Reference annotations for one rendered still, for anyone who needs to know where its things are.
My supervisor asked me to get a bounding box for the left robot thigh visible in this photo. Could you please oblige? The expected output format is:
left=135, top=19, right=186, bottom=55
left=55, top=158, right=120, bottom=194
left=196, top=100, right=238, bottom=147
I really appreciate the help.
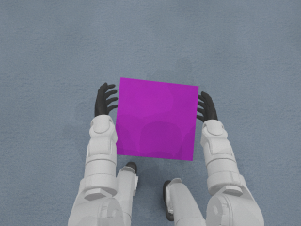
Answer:
left=112, top=170, right=138, bottom=226

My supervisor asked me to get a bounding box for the left robot upper arm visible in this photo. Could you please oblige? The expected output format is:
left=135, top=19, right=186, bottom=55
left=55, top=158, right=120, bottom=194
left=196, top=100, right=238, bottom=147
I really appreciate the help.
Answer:
left=68, top=196, right=125, bottom=226

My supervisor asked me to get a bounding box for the robot left hand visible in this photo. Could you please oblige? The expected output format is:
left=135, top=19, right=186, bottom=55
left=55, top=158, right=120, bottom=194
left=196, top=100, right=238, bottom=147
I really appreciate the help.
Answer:
left=94, top=82, right=118, bottom=117

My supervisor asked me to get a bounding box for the robot right foot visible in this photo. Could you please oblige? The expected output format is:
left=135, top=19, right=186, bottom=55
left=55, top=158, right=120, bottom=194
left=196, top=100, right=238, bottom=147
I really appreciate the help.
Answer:
left=163, top=180, right=174, bottom=221

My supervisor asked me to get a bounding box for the carton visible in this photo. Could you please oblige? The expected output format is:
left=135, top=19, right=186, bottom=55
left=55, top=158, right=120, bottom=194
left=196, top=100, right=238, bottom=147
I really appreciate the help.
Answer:
left=115, top=77, right=199, bottom=161

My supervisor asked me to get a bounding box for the robot right hand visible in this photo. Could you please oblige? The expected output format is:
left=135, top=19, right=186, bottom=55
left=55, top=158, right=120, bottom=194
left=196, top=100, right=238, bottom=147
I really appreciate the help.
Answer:
left=196, top=91, right=218, bottom=123

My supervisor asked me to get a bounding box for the left robot forearm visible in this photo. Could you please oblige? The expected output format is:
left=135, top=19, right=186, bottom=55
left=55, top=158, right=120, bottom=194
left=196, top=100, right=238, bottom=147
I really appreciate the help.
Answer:
left=68, top=114, right=119, bottom=225

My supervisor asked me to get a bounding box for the right robot upper arm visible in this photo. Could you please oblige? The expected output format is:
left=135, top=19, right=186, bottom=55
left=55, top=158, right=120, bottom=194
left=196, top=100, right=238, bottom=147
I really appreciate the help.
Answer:
left=205, top=193, right=264, bottom=226

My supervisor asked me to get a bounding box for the right robot forearm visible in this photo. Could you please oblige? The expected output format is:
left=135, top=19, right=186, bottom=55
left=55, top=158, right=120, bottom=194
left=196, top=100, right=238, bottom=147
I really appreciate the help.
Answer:
left=200, top=120, right=264, bottom=226

